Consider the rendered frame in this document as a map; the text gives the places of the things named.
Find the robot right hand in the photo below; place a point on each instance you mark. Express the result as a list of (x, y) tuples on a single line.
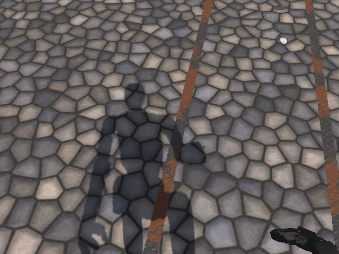
[(304, 239)]

